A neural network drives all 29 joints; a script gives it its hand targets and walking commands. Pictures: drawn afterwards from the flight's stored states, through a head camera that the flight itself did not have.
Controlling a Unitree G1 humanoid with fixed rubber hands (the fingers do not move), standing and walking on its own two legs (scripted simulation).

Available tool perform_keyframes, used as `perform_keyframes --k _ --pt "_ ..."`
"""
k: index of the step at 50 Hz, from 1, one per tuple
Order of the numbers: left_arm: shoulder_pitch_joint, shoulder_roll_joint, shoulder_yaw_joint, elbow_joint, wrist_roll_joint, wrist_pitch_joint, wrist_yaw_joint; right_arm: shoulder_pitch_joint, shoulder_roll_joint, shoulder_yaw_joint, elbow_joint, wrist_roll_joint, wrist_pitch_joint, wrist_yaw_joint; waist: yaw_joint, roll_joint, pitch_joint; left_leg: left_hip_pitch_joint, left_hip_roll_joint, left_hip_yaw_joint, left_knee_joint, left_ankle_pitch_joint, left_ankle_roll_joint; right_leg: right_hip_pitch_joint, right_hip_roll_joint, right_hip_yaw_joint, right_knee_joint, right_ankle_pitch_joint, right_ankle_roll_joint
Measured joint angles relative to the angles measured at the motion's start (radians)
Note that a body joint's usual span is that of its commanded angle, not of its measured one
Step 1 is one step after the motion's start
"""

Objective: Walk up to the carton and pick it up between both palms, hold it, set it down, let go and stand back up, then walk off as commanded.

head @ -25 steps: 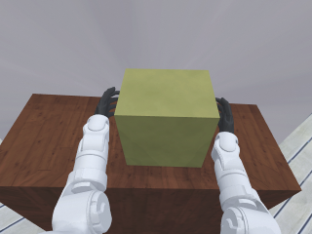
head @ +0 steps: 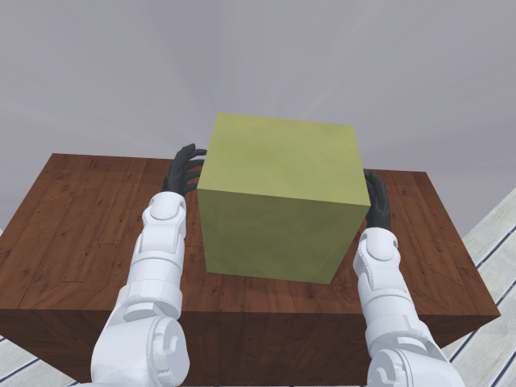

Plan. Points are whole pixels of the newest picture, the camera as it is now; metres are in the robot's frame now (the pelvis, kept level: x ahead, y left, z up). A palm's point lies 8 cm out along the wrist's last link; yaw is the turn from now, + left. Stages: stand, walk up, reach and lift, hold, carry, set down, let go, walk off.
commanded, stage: set down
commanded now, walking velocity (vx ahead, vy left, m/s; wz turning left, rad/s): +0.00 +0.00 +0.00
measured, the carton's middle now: (276, 202) +0.42 -0.03 +0.03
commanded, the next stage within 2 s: none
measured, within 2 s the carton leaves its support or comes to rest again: rests again in 1.10 s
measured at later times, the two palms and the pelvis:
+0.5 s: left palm (176, 192) +0.39 +0.14 +0.08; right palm (376, 224) +0.34 -0.18 +0.07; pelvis +0.00 +0.00 +0.00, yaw +0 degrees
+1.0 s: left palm (157, 202) +0.40 +0.18 +0.04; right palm (367, 230) +0.36 -0.18 +0.04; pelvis +0.00 +0.00 +0.00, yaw +0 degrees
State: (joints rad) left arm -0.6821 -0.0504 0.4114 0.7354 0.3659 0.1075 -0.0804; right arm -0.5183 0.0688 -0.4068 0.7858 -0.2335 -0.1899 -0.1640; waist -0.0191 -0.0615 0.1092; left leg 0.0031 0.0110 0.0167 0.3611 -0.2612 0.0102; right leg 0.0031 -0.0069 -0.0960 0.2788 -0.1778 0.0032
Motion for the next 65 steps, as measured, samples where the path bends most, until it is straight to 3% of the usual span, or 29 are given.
perform_keyframes --k 39,44,51,57,65 --pt "-0.013 0.014 0.02 0.057 0.0 -0.086 -0.019 0.007 0.005 -0.031 0.002 -0.022 -0.04 0.03 0.0 0.0 0.014 -0.002 0.0 0.0 0.0 -0.001 0.0 -0.002 0.0 0.0 0.0 -0.001 0.0" --pt "-0.022 0.103 -0.099 0.151 -0.022 -0.103 0.002 -0.011 -0.013 -0.017 0.068 0.074 -0.059 0.028 0.0 0.0 0.015 -0.018 0.0 0.0 0.001 0.0 0.0 -0.017 0.0 0.0 0.0 0.0 0.0" --pt "-0.028 0.236 -0.252 0.249 -0.224 -0.186 0.084 -0.047 -0.06 0.065 0.147 0.215 -0.051 0.019 0.0 0.0 -0.037 -0.168 0.004 0.0 0.037 0.0 0.0 -0.154 0.003 0.0 0.008 0.015 0.0" --pt "-0.02 0.269 -0.348 0.264 -0.316 -0.268 0.09 -0.059 -0.072 0.115 0.21 0.285 -0.104 0.015 0.0 0.0 -0.129 -0.297 0.005 0.0 0.076 -0.002 0.0 -0.266 0.003 0.0 0.011 0.024 0.0" --pt "-0.008 0.247 -0.414 0.264 -0.352 -0.273 0.09 -0.094 -0.107 0.177 0.315 0.355 -0.15 0.014 0.0 0.016 -0.162 -0.332 0.006 0.0 0.118 -0.006 -0.014 -0.28 0.003 0.0 0.011 0.024 0.0"
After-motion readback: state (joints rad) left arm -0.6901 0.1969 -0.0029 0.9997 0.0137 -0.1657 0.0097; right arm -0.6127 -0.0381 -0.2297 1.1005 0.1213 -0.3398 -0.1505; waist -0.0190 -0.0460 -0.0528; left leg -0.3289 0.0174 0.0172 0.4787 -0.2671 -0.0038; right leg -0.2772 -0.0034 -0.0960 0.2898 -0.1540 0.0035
